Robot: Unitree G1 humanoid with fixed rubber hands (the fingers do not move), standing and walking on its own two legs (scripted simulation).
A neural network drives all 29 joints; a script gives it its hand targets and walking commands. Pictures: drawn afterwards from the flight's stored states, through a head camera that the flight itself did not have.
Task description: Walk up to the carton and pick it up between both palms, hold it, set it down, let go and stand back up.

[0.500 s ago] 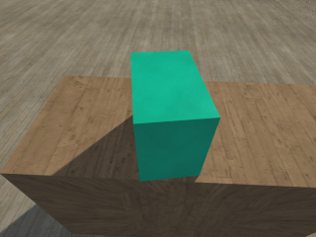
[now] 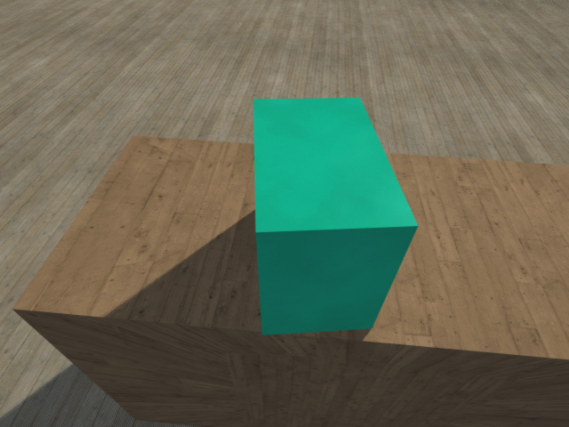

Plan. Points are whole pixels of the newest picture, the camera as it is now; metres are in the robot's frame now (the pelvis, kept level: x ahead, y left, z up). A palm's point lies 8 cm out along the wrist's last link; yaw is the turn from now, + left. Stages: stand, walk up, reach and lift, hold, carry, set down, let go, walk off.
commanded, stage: walk up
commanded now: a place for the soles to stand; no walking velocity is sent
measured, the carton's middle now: (312, 213) +0.45 -0.02 +0.06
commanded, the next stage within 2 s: reach and lift in 0.20 s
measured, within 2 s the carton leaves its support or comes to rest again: neither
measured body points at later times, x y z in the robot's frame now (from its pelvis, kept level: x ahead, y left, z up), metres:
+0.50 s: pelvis -0.02 -0.02 -0.01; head +0.01 +0.00 +0.44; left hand +0.18 +0.22 -0.10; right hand +0.16 -0.26 -0.11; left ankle +0.01 +0.11 -0.74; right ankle -0.02 -0.12 -0.74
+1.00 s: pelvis -0.01 -0.04 +0.01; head +0.01 -0.03 +0.46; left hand +0.17 +0.20 -0.07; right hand +0.15 -0.25 -0.07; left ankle +0.02 +0.11 -0.74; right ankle -0.02 -0.12 -0.74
